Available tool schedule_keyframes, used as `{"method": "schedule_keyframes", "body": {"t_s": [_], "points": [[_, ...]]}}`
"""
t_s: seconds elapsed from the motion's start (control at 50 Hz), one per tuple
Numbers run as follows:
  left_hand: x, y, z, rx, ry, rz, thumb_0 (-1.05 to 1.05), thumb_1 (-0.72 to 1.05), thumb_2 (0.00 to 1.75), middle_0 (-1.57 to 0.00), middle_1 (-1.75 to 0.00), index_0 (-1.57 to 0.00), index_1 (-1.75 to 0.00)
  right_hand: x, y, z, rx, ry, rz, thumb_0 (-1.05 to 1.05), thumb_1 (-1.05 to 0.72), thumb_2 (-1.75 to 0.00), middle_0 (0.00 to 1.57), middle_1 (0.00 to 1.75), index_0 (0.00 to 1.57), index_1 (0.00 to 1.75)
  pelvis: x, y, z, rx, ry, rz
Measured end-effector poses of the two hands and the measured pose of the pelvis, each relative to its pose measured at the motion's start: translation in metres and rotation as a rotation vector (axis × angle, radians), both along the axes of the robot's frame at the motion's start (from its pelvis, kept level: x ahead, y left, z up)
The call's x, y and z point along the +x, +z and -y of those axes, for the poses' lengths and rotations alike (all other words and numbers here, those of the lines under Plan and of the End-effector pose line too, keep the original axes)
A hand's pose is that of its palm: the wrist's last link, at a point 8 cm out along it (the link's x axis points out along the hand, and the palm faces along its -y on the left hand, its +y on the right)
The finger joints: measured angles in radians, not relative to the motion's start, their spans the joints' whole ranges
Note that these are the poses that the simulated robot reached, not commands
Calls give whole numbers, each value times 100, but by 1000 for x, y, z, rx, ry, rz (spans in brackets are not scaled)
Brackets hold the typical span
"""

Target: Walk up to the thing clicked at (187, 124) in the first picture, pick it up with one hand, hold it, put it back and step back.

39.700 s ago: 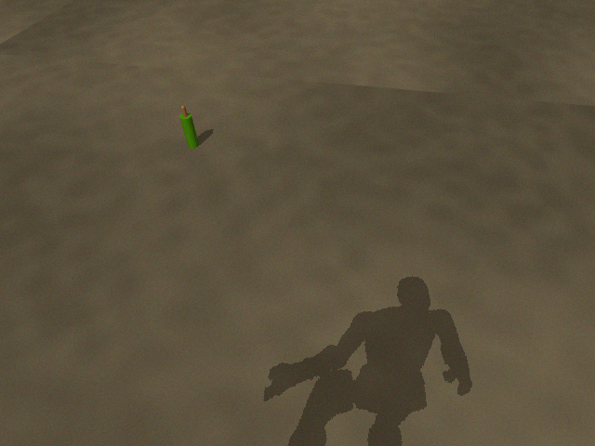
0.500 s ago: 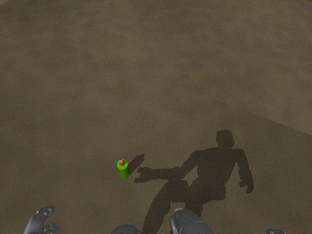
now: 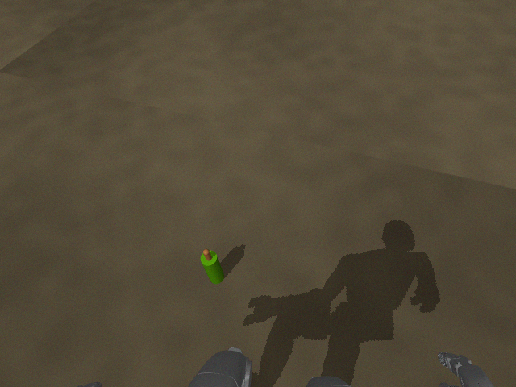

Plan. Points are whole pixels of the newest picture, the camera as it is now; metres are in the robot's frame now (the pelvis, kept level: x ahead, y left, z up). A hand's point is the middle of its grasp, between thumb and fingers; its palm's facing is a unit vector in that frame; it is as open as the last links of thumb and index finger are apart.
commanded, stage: step back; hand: left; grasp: from the side
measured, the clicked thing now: (211, 264) +0.56 +0.22 -0.64
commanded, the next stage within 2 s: none
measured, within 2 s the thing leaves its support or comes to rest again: neither
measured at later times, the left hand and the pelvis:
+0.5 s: hand out of the picture -0.06 +0.28 -0.15, palm faces +0.07 -0.93 -0.35, open 7.4 cm; pelvis -0.15 +0.00 +0.01, yaw +4 degrees
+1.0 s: hand out of the picture -0.22 +0.24 -0.14, palm faces +0.06 -0.90 -0.43, open 7.4 cm; pelvis -0.33 -0.04 -0.01, yaw +6 degrees
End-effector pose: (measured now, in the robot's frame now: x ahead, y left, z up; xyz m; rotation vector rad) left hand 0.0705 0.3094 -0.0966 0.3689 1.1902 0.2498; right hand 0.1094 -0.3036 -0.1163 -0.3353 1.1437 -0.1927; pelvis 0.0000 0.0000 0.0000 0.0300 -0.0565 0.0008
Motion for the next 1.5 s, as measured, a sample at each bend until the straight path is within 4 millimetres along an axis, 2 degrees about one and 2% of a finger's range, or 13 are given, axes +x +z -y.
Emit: {"method": "schedule_keyframes", "body": {"t_s": [0.14,0.26,0.46,0.58,0.68,0.82,0.94,1.04,1.14,1.26,1.36,1.44,1.5], "points": [[-20,12,1,11,3,66,1,90,90,-21,-30,-21,-30,-53,5,13,-45,26,-74,1,-90,-90,20,30,20,30,-37,6,0,-3,43,-39],[-42,-7,-9,-20,2,137,1,90,90,-21,-30,-21,-30,-93,3,5,-90,73,-107,1,-90,-90,20,30,20,30,-81,-8,-9,-25,101,-23],[-126,-14,-11,-72,58,65,1,90,90,-20,-30,-20,-30,-140,33,-13,-88,94,-38,1,-90,-90,20,30,21,30,-137,8,-7,-61,72,-22],[-183,-19,-4,-32,40,-2,1,90,90,-20,-30,-20,-30,-152,32,2,-88,101,59,1,-90,-90,21,30,21,30,-181,2,8,-46,27,-23],[-228,-22,16,-1,14,-36,1,90,90,-20,-30,-20,-30,-179,12,29,-61,87,107,1,-90,-90,20,30,21,30,-223,-13,28,-52,-3,-3],[-287,4,40,5,30,-40,1,90,89,-21,-30,-21,-30,-252,6,46,-20,34,24,1,-90,-90,20,30,20,30,-263,2,41,9,12,-17],[-295,9,36,37,19,59,1,90,89,-21,-30,-21,-30,-322,-2,52,-47,55,-88,1,-90,-90,20,30,20,30,-303,-1,43,-6,72,-37],[-312,-10,28,13,22,141,1,90,90,-21,-30,-21,-30,-366,-6,41,-69,90,-131,1,-90,-90,20,30,20,30,-348,-13,42,9,110,-6],[-354,-15,39,-41,47,94,1,90,90,-20,-30,-20,-30,-399,13,36,-64,105,-102,1,-90,-90,20,30,21,30,-381,-1,44,-41,111,2],[-419,-16,52,-61,56,36,1,90,90,-20,-30,-20,-30,-407,30,50,-83,115,-7,1,-90,-90,21,30,21,30,-419,5,56,-51,71,-31],[-475,-23,65,-30,28,-42,1,90,90,-20,-30,-20,-30,-415,23,73,-67,100,91,1,-90,-90,20,30,21,30,-449,-7,72,-38,14,-25],[-516,-14,78,-24,49,-72,1,90,90,-20,-30,-20,-30,-442,16,82,-43,64,70,1,-90,-90,20,30,20,30,-460,-2,79,-51,10,-7],[-531,-6,79,-13,69,-83,1,90,89,-21,-30,-21,-30,-465,12,85,-15,41,34,1,-90,-90,20,30,20,30,-463,2,79,-26,12,-8]]}}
